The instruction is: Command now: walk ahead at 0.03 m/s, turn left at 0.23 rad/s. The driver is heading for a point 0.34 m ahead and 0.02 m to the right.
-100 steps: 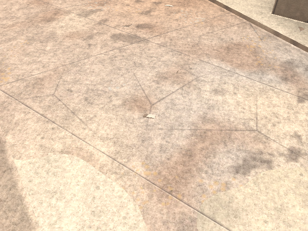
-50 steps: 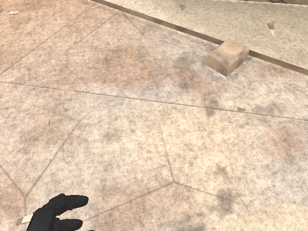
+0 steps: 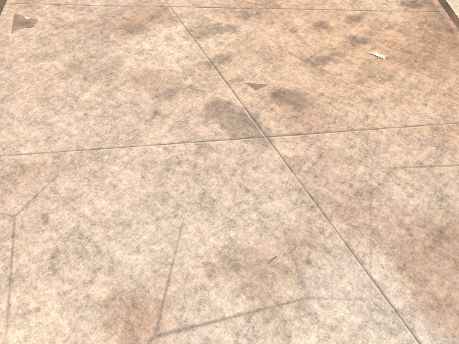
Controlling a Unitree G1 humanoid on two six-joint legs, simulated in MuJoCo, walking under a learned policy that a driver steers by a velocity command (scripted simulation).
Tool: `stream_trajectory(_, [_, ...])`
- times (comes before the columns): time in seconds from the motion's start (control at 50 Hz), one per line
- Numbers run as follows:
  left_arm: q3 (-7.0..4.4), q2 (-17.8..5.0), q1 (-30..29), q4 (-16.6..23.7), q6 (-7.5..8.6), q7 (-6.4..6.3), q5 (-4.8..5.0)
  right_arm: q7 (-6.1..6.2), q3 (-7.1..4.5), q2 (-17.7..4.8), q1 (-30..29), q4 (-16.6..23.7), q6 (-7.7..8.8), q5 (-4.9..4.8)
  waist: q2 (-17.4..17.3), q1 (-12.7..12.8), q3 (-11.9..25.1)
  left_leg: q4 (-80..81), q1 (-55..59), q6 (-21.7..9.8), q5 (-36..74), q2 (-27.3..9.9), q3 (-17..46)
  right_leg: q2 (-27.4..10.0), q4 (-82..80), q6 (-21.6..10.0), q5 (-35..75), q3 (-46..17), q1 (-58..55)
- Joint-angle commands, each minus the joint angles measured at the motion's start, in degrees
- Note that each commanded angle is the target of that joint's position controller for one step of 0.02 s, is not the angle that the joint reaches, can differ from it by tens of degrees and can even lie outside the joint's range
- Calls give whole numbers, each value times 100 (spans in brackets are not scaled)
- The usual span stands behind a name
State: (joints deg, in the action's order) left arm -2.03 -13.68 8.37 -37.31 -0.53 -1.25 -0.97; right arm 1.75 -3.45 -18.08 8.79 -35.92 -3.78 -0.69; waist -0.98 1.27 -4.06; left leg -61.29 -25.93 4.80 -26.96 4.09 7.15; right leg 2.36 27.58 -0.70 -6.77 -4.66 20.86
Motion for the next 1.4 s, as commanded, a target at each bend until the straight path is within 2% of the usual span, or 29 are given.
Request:
stream_trajectory(0.02, [-252, -893, -215, 370, 0, -18, 38, -35, -7, -166, 100, 290, 125, 17, 1259, -4, 963, 1372, 446, -30, -110, -226, -455, -1063, -999, -1040, -334, -1264, -951])
stream_trajectory(0.08, [-258, -951, 10, 252, -35, -32, 97, -79, -51, -265, 319, 66, 154, -9, 1258, -9, 971, 2673, 1013, -244, 585, -246, -538, -1231, -910, -1071, -635, -1457, -934])
stream_trajectory(0.12, [-221, -857, 257, 119, -21, -37, 161, -117, -45, -215, 542, -97, 175, 62, 1073, -129, 876, 3713, 1769, -573, 1312, -197, -572, -1055, -797, -727, -970, -1247, -409])
stream_trajectory(0.14, [-188, -768, 361, 84, 34, -14, 113, -109, -54, -397, 516, -28, 192, 159, 674, -89, 893, 3736, 2171, -795, 1532, -654, -87, -919, -487, -398, -1165, -987, 42])
stream_trajectory(0.16, [-125, -484, 269, 222, 122, 18, 32, -118, -109, -633, 443, -147, 219, 266, -667, 115, 833, 3819, 1589, -1169, 1149, -1189, 575, -305, -69, -22, -1284, -74, 83])
stream_trajectory(0.18, [-140, -565, -70, 250, 171, 23, -35, -148, 9, -217, 184, -39, 281, 302, -785, -33, 636, 4225, 939, -1346, 612, -1369, 851, -226, 86, 208, -1026, 92, -318])
stream_trajectory(0.2, [-146, -526, -156, 220, 190, 40, -43, -150, 104, 25, -26, -27, 342, 331, -686, 31, 483, 4296, 683, -1197, 233, -1251, 755, -283, -2, 254, -646, 37, -616])
stream_trajectory(0.32, [-168, -511, 135, -72, 182, 24, 4, -89, 114, -63, 411, -297, 493, 183, -304, -9, 118, 4137, 499, -823, 331, -820, 367, -354, -83, 160, -185, -93, -907])
stream_trajectory(0.6, [-191, -522, 169, -507, 131, -90, 59, -82, 84, 59, 687, -681, 492, 97, 84, -97, 569, 3712, 1174, -789, 2346, -578, 14, -429, 112, 122, 839, -126, -1180])
stream_trajectory(0.62, [-178, -451, 308, -617, 111, -89, 69, -70, 56, 20, 932, -804, 473, 76, -74, -148, 791, 3932, 1309, -885, 1151, -562, 56, -200, 287, 125, -218, 144, -1175])
stream_trajectory(0.64, [-214, -525, 203, -622, 113, -73, 141, -64, -44, -266, 1112, -838, 446, 19, -388, -301, 516, 4314, 1366, -1203, -736, -785, 530, 115, 795, 131, -1645, 506, -557])
stream_trajectory(0.68, [-215, -625, -731, -191, 298, -6, 363, -45, -193, -802, 1274, -808, 554, -46, -1018, -659, -656, 5521, 1496, -2038, -2768, -2148, 2517, -214, 1838, -27, -1983, 449, 1440])
stream_trajectory(0.72, [-223, -666, -894, -88, 566, 93, 421, -16, -144, -583, 1323, -866, 790, -18, -687, -623, -955, 5578, 2538, -2236, -1663, -2494, 2801, -723, 2334, -246, -1800, -6, 2892])
stream_trajectory(0.76, [-184, -619, -881, -129, 722, 210, 324, -59, -138, -479, 1345, -871, 841, -45, -416, -640, -478, 5372, 3244, -1973, -571, -2232, 2016, -858, 1811, -283, -1409, 93, 2927])
stream_trajectory(0.84, [-74, -433, -784, -203, 729, 381, 254, -151, -167, -627, 1263, -809, 794, -83, -634, -522, -160, 5282, 1886, -1681, 647, -1546, 628, -384, 689, -25, -532, 822, 540])
stream_trajectory(0.9, [-308, -926, 623, -590, 633, 304, 227, -149, -139, -637, 1294, -831, 719, -22, -462, 266, 475, 3576, 1192, -1166, 3373, -1121, -14, 24, 324, -171, 50, 1023, -1664])
stream_trajectory(0.92, [-402, -1215, 1420, -718, 617, 251, 186, -132, -64, -418, 1260, -762, 718, 56, -144, 670, 1076, 2164, 554, -815, 3239, -824, -293, -534, 312, -406, 173, 400, -2812])
stream_trajectory(0.94, [-545, -2090, 2052, -810, 578, 229, 16, -82, 117, 213, 1643, -510, 789, 74, 1868, 569, 1932, -196, -848, -281, 382, 15, -645, -2378, -521, -1382, 54, -2458, -3968])
stream_trajectory(0.96, [-426, -1650, 1868, -803, 580, 249, 72, -59, 21, -176, 1720, -632, 865, -48, 1677, 510, 1945, -1095, -1256, -229, -626, -12, 91, -2635, -1235, -1695, 136, -3654, -3672])
stream_trajectory(0.98, [-317, -1380, 1272, -705, 583, 247, 100, -70, -73, -524, 1439, -596, 880, -164, 1232, 339, 1192, -1411, -1556, -320, -367, -387, 2, -2548, -1097, -1559, 479, -2737, -3034])
stream_trajectory(1.02, [-192, -995, 537, -604, 558, 265, 100, -52, -88, -497, 1002, -587, 804, -25, 489, 60, 612, -912, -1211, -414, 318, -844, -321, -1965, -1030, -1242, 1807, -1302, -1876])
stream_trajectory(1.04, [-155, -902, 376, -599, 567, 259, 65, -47, -105, -427, 1058, -618, 731, 13, 556, -93, 569, -593, -840, -439, 544, -965, -324, -1751, -1152, -1129, 2180, -864, -1506])
stream_trajectory(1.12, [-114, -849, 189, -780, 608, 184, 5, -33, -19, -22, 1098, -643, 578, 81, 531, -357, 601, 631, -199, -308, 1177, -871, -461, -1484, -1353, -1239, 3512, -53, -1009])
stream_trajectory(1.18, [-119, -941, 161, -895, 502, 114, 31, -50, 57, 87, 604, -542, 562, 109, 606, -230, 700, 1865, 252, -261, 1908, -790, -554, -1313, -1281, -1136, 3536, 308, -972])
stream_trajectory(1.28, [-119, -997, 302, -1167, 350, 124, 131, -74, -2, -139, 119, -430, 528, 99, 522, -108, 617, 2838, 636, -425, 2123, -663, -532, -1459, -978, -1092, 2620, 28, -1179])
stream_trajectory(1.32, [-62, -833, 395, -1272, 320, 122, 185, -57, -53, -250, 197, -470, 558, 169, 311, -222, 618, 3786, 1325, -655, 3126, -648, -509, -1154, -564, -753, 1802, 35, -1076])
stream_trajectory(1.34, [-10, -695, 606, -1300, 352, 121, 59, -6, -122, -537, 293, -467, 568, 195, -34, -139, 841, 3711, 1959, -801, 4808, -1062, -87, -840, -223, -475, 1204, 191, -883])
stream_trajectory(1.36, [27, -530, 1363, -1431, 387, 146, -34, 27, -152, -704, 217, -495, 524, 185, -666, 321, 1255, 3287, 2790, -1298, 5504, -1502, 339, -501, -157, -198, -133, 337, -387])
stream_trajectory(1.4, [60, -587, 974, -1466, 264, 105, 17, -45, -17, -48, -39, -519, 434, 82, -550, 89, 1150, 3305, 2420, -1400, 4250, -1338, 361, -420, -377, 39, -901, 438, -482])
